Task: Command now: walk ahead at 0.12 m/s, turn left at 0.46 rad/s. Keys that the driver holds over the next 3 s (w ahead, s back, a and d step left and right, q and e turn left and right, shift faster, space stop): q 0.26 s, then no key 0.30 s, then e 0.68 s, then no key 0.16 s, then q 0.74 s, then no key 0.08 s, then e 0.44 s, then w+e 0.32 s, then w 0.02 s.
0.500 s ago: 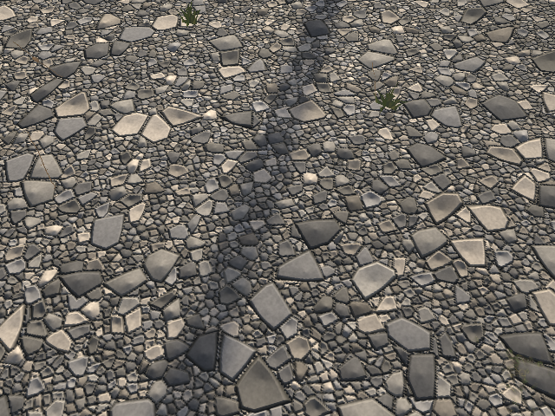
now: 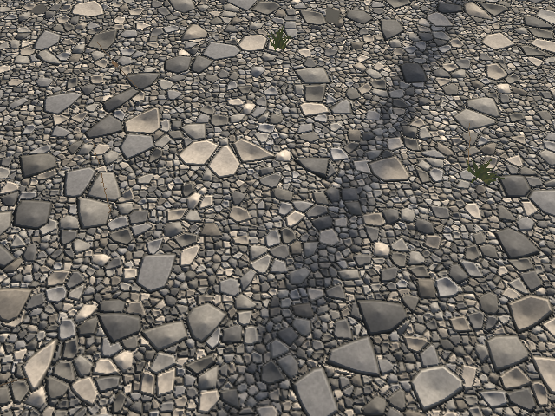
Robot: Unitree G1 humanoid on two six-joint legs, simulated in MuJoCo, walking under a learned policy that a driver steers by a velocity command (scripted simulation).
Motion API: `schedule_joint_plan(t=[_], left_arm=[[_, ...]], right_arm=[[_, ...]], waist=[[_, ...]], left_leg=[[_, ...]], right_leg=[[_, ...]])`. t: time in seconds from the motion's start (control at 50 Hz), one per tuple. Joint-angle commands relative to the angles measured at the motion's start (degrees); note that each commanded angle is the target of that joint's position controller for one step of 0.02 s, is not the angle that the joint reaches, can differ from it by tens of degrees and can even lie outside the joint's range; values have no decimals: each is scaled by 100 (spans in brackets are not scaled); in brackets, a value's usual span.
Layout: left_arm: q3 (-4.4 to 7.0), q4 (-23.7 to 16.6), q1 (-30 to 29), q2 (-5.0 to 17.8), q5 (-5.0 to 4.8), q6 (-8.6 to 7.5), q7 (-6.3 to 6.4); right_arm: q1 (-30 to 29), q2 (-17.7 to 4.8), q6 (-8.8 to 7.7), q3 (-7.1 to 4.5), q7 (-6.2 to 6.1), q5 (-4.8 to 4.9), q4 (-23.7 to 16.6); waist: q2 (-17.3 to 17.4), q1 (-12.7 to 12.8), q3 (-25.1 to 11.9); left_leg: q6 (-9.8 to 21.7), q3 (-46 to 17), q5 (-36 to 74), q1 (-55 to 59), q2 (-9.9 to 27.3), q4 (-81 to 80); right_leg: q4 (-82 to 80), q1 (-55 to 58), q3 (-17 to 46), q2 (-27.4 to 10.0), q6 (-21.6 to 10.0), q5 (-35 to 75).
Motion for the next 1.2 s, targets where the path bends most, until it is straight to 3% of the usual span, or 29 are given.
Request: schedule_joint_plan(t=[0.02,0.04,0.06,0.12,0.26,0.42,0.48,0.5,0.52,0.54,0.56,0.58,0.6,0.62,0.66,0.7,0.76,0.86,0.92,0.94,0.96,0.98,1.0,1.02,1.04,1.06,1.1,1.2], left_arm=[[132,-474,167,712,61,21,-34],[153,-540,-70,737,99,59,-37],[151,-574,-37,704,138,164,-45],[109,-554,176,508,117,373,-40],[171,-840,-568,671,75,482,14],[118,-815,-345,641,-55,353,49],[81,-653,239,556,-55,265,85],[110,-671,168,747,12,220,112],[159,-859,-139,1171,121,193,125],[161,-903,-473,1237,148,186,65],[87,-858,-461,936,107,147,31],[-18,-810,-619,630,55,103,4],[-67,-771,-719,533,50,81,-12],[-74,-695,-682,564,26,66,-14],[13,-554,-350,852,1,86,-53],[140,-391,99,1147,-24,132,-69],[247,-287,283,1220,-24,202,-74],[384,-282,-64,1223,-12,336,-106],[424,-417,-666,1180,-59,440,-170],[375,-502,-654,969,-91,438,-181],[275,-572,-334,527,-121,421,-173],[381,-494,-325,970,21,453,-96],[440,-385,-233,1129,53,488,-93],[460,-254,-115,1082,70,529,-125],[469,-192,-13,1056,68,572,-177],[464,-188,0,1031,75,604,-242],[425,-249,-183,971,47,624,-328],[337,-547,-690,849,5,671,-427]], right_arm=[[647,-937,166,-307,-118,167,-244],[452,-722,227,-241,-133,123,-265],[402,-672,261,-228,-153,117,-269],[419,-912,243,-300,-112,30,-268],[463,-1102,410,-408,-130,-4,-391],[336,-962,463,-353,-114,-113,-368],[194,-910,514,-300,-141,-16,-315],[298,-756,500,-248,-167,24,-309],[551,-411,463,-146,-164,105,-349],[291,-771,444,-246,-204,19,-328],[275,-871,443,-277,-200,-44,-268],[362,-713,450,-241,-176,-18,-140],[462,-589,469,-193,-167,-17,-22],[490,-544,492,-159,-159,-60,60],[174,-564,491,-127,-220,-25,72],[-81,-644,484,-136,-302,77,35],[-223,-669,470,-137,-378,148,8],[-177,-598,411,-98,-402,149,-46],[404,-595,338,-87,-437,105,87],[489,-971,313,-173,-483,7,88],[247,-1477,328,-251,-509,-63,-69],[24,-1565,364,-277,-463,-94,-137],[-154,-1154,350,-170,-424,-78,-222],[-445,-854,338,-85,-408,-41,-283],[-590,-769,331,-44,-413,-51,-373],[-518,-817,308,-43,-440,-52,-384],[-172,-907,293,-65,-430,-57,-304],[297,-1097,278,-148,-381,-73,-191]], waist=[[51,-196,-1213],[-154,-77,-791],[-55,11,-688],[191,96,-898],[636,-228,-802],[776,-246,-820],[636,63,-766],[229,-26,-673],[-919,-235,-803],[-1023,-138,-389],[-581,-201,-379],[-444,-320,-384],[-581,-388,-433],[-836,-379,-434],[-939,-129,-484],[-932,85,-606],[-913,165,-710],[-743,38,-810],[-611,-354,-843],[-77,-297,-838],[1205,-82,-807],[1114,-123,-606],[652,49,-406],[452,208,-200],[551,275,-178],[763,242,-213],[773,61,-284],[819,-224,-373]], left_leg=[[1560,-2756,3632,2241,2183,-1195],[1281,-2504,3016,1702,1874,-1424],[1096,-2266,2617,1307,1632,-1568],[831,-2025,2265,976,1285,-1614],[479,-2775,-828,1146,1069,-1941],[479,-3031,-147,1153,1170,-1687],[172,-3020,62,862,1000,-1346],[-131,-2785,-533,545,715,-1039],[-468,-1936,-1425,88,48,-64],[-551,-1188,-2101,81,-452,697],[-600,-1306,-1984,424,-186,1286],[-654,-1343,-1676,656,-92,1314],[-729,-1229,-1461,830,0,1193],[-802,-1001,-1369,822,112,986],[-901,-656,-1484,691,76,480],[-920,-579,-1598,388,24,353],[-906,-622,-1786,134,60,478],[-758,-729,-1749,547,58,253],[-597,-657,-638,1855,94,-1347],[-434,-1281,-687,2480,759,-1911],[25,-2739,-228,2823,2239,-2281],[658,-2868,520,1819,2790,-2081],[759,-2574,868,1487,2602,-2045],[580,-1984,950,1319,2192,-1962],[377,-1525,1027,1411,1847,-1895],[325,-1280,1371,1612,1718,-1803],[358,-1027,1894,2009,1661,-1637],[546,-908,2124,2531,2002,-1469]], right_leg=[[1838,-1953,801,-309,184,220],[1404,-1926,786,-441,235,382],[1016,-1681,776,-502,292,502],[477,-1311,677,-402,398,750],[-663,-1771,852,-420,541,996],[-1987,-773,689,-193,215,541],[-3870,294,578,-104,-51,1310],[-4533,604,1086,-529,-174,1423],[-5109,816,2642,-1845,-580,1241],[-5088,-111,3131,-2445,-1120,2310],[-4939,-305,2810,-2279,-1239,2858],[-4863,-353,2346,-1911,-1078,3076],[-4782,-235,1968,-1561,-866,3274],[-4638,25,1802,-1356,-769,3719],[-4195,638,1804,-1189,-755,4845],[-3912,1259,2168,-1326,-858,5550],[-3854,1612,2655,-1460,-1001,5638],[-4006,1113,3074,-1372,-1039,4739],[-3783,104,2898,-932,-582,3636],[-3309,-682,2571,-548,-238,2518],[-2173,-1617,1488,325,55,535],[-992,-1557,956,297,98,-440],[-326,-1393,1080,86,80,-248],[38,-1373,1066,19,104,123],[240,-1440,999,17,167,415],[327,-1570,927,9,248,551],[143,-1727,771,-19,401,620],[-748,-1701,548,-217,474,474]])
